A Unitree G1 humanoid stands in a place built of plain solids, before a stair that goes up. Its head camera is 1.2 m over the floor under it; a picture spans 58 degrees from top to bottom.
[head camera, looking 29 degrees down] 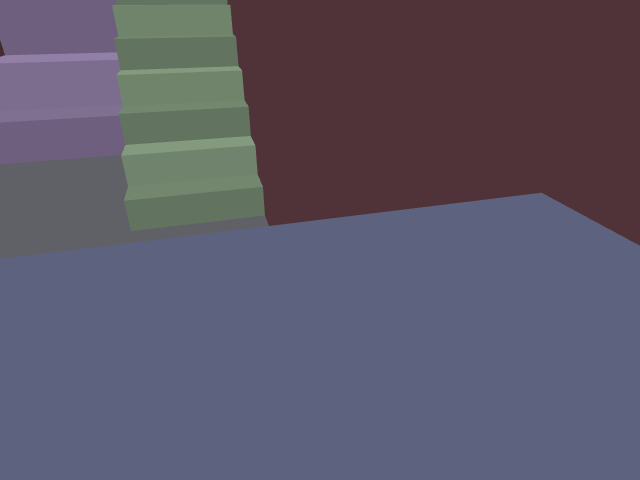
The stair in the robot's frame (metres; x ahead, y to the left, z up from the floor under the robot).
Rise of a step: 0.19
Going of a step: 0.23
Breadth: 0.80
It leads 15 degrees to the left of straight ahead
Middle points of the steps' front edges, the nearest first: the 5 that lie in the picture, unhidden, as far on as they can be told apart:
2.38 0.74 0.20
2.60 0.80 0.39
2.82 0.86 0.58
3.04 0.92 0.78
3.26 0.98 0.97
